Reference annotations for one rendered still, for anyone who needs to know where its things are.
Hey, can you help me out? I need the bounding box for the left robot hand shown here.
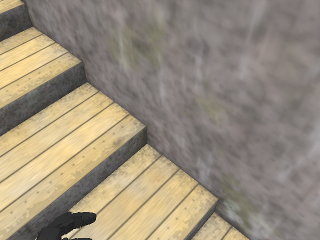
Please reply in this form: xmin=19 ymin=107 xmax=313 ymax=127
xmin=36 ymin=211 xmax=97 ymax=240

